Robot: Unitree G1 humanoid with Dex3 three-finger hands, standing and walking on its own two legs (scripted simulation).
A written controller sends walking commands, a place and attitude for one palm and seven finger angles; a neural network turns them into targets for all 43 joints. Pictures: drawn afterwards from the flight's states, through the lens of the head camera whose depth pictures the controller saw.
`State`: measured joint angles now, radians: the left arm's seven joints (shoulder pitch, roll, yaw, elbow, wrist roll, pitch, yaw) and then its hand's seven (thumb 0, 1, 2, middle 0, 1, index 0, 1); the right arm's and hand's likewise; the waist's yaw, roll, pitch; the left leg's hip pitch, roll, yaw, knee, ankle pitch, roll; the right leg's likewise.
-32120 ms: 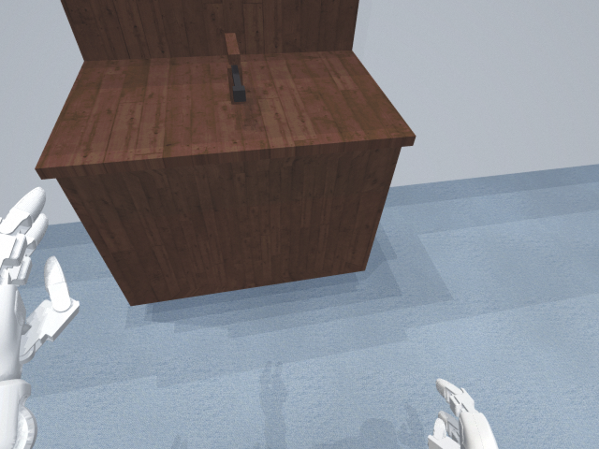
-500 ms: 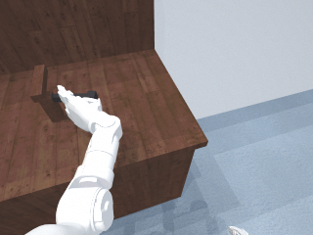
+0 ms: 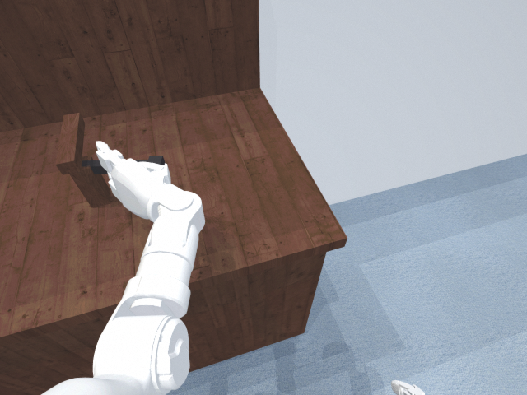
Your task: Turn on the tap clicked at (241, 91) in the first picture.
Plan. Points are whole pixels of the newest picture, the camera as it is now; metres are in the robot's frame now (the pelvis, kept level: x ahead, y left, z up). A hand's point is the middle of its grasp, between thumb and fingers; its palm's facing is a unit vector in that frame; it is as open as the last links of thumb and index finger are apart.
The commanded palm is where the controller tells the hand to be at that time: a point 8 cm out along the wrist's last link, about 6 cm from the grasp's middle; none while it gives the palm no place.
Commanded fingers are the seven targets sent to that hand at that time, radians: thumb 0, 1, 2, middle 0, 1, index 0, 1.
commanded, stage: lift the hand up off the lever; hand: left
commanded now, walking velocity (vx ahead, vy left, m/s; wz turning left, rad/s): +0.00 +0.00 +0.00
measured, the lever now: (156, 166) +0.49 +0.21 +0.07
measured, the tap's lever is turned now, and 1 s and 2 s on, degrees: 73 73 73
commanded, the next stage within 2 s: draw the hand back beside the body in 0.96 s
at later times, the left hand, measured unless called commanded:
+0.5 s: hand (161, 166) +0.43 +0.17 +0.13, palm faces +0.79 -0.60 -0.11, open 7.8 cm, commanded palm +0.37 +0.19 +0.14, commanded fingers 0.00 0.90 0.90 -0.15 -0.15 -0.15 -0.15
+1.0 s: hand (155, 159) +0.43 +0.18 +0.14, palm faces +0.79 -0.60 -0.12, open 7.8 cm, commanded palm +0.37 +0.19 +0.15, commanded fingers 0.00 0.90 0.90 -0.15 -0.15 -0.15 -0.15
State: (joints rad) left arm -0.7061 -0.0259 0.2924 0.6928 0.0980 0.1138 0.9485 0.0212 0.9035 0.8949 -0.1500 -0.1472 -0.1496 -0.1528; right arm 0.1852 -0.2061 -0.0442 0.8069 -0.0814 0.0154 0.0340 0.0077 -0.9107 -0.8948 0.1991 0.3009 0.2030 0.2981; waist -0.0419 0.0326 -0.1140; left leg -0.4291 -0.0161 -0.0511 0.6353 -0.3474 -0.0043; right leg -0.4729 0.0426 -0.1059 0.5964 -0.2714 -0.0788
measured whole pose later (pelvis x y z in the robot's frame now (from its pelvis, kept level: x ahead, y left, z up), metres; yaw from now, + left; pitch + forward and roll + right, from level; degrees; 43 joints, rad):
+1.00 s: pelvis +0.01 +0.00 +0.01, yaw +0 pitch +5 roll +0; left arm -0.67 -0.04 0.26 0.55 0.06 0.26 0.91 0.02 0.90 0.89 -0.15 -0.15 -0.15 -0.15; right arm 0.13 -0.18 -0.02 0.80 -0.05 0.03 0.02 0.01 -0.91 -0.89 0.20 0.30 0.20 0.30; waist 0.01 0.03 -0.09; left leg -0.31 -0.01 -0.05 0.53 -0.32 -0.01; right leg -0.36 0.05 -0.10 0.50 -0.25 -0.08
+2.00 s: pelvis +0.00 +0.03 +0.02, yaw -2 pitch -6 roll -1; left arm 0.21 0.31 0.18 -0.21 -0.08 -0.12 0.11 0.02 0.90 0.89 -0.19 -0.26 -0.19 -0.27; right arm 0.18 -0.22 0.02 0.65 0.02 0.00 -0.02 0.01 -0.91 -0.89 0.20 0.30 0.20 0.30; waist 0.04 0.07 0.06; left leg -0.01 -0.04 0.00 0.35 -0.24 0.04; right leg -0.07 0.03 -0.05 0.33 -0.16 -0.03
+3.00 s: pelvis -0.03 +0.03 +0.02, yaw -3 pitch -1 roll +0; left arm 0.51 0.36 0.28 -0.42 -0.05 -0.18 0.09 0.02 0.89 0.89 -0.21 -0.30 -0.21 -0.30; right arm 0.18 -0.25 -0.02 0.56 0.02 0.01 -0.05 0.01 -0.91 -0.89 0.20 0.30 0.20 0.30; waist 0.01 0.05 0.06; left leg -0.19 -0.03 0.02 0.43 -0.23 0.04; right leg -0.25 0.03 -0.03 0.41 -0.14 -0.04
